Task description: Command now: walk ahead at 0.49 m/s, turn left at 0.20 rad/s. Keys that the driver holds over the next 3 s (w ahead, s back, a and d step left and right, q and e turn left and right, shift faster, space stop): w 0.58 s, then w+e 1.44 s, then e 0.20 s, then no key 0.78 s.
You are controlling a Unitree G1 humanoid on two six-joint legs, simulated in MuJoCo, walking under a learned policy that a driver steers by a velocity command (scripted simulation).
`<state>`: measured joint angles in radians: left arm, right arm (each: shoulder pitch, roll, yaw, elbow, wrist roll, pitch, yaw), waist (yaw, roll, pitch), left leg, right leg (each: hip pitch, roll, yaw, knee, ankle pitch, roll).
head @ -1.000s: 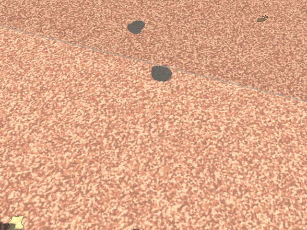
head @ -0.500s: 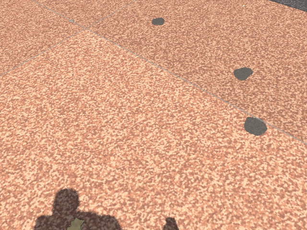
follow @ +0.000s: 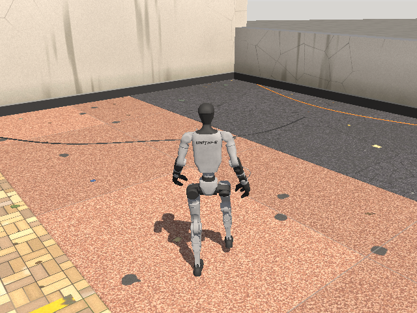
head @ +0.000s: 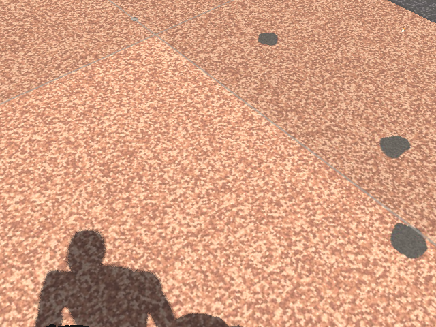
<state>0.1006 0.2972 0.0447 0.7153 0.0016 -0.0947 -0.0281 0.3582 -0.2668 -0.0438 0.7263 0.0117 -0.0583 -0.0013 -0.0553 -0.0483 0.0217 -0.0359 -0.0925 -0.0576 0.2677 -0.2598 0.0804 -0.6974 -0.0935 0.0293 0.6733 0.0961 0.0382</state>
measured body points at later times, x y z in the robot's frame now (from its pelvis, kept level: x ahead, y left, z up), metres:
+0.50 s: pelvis +0.30 -0.04 +0.00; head +0.33 -0.04 +0.45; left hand +0.33 +0.24 -0.12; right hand +0.49 -0.28 -0.09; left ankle +0.45 +0.14 -0.69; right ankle +0.27 -0.13 -0.74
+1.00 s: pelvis +0.58 +0.03 +0.00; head +0.60 +0.03 +0.45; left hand +0.77 +0.28 -0.11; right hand +0.58 -0.26 -0.12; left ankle +0.54 +0.13 -0.74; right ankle +0.68 -0.16 -0.68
